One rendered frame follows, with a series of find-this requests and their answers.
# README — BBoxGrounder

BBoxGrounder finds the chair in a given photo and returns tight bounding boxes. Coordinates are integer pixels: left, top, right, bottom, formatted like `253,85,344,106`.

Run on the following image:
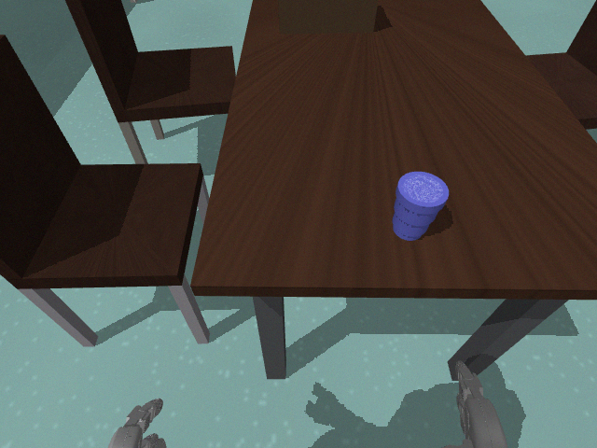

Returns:
0,35,210,347
65,0,236,164
525,0,597,130

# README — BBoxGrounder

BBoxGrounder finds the table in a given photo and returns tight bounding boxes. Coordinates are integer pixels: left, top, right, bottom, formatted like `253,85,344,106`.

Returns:
190,0,597,381

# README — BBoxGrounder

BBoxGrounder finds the left robot hand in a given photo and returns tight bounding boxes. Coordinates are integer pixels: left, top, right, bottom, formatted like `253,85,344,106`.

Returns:
108,399,167,448

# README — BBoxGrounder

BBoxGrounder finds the right robot hand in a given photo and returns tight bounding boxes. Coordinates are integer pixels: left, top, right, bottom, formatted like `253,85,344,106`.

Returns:
442,360,507,448

